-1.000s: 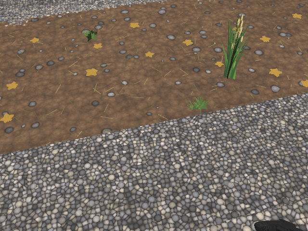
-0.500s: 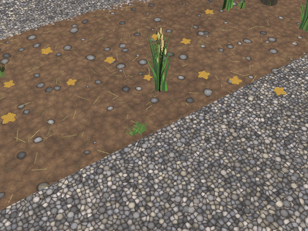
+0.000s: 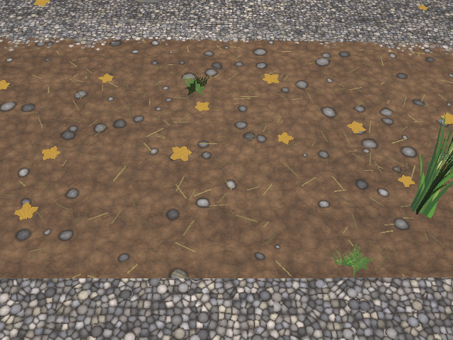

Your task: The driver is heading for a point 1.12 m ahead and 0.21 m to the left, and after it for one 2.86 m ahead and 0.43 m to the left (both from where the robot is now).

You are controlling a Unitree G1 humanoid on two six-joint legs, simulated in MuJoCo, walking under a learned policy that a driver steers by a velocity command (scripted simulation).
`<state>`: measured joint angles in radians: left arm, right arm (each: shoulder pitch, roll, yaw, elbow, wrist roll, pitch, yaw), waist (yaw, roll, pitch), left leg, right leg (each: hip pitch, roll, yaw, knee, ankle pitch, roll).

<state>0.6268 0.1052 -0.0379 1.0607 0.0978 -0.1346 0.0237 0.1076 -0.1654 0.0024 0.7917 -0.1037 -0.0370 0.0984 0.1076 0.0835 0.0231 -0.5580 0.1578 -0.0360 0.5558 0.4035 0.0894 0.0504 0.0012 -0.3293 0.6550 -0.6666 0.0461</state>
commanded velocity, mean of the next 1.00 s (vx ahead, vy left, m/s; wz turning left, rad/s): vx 0.48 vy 0.00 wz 0.34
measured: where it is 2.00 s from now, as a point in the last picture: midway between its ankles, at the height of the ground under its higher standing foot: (214, 257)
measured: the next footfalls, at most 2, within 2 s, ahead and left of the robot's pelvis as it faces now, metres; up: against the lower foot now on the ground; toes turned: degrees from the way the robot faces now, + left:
left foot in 0.14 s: +0.24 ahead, +0.14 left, -0.19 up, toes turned +9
right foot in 0.50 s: +0.51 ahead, -0.07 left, -0.19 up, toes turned +18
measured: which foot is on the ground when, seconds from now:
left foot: up 0.00-0.12, down 0.14-0.52, up 0.54-1.00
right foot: down 0.00-0.14, up 0.16-0.48, down 0.50-1.00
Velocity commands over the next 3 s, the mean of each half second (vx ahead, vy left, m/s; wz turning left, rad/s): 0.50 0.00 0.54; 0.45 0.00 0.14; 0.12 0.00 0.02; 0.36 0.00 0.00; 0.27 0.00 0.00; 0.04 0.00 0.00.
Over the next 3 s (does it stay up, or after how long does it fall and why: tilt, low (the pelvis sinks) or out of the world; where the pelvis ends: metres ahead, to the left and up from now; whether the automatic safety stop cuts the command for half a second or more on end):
stays up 1.07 0.21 -0.13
